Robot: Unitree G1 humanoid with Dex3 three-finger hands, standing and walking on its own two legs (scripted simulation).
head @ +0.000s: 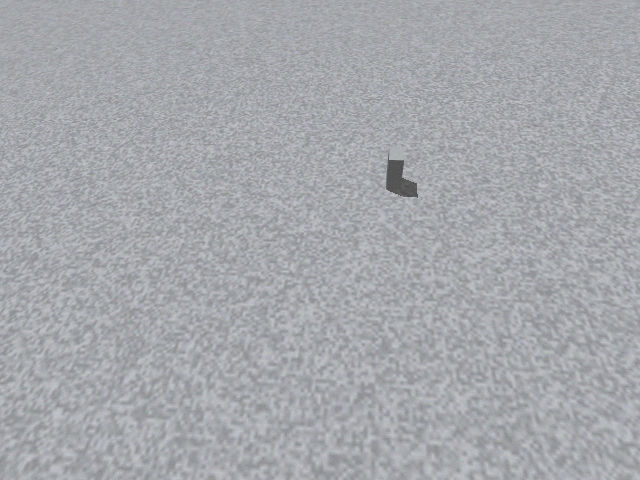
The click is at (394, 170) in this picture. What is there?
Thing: carton on end
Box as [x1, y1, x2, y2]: [386, 147, 403, 189]
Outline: 389,147 386,189 399,189 403,165 403,147
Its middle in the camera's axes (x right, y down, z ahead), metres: +0.33 -0.33 +1.78
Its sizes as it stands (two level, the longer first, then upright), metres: 0.093 0.064 0.172
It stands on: the floor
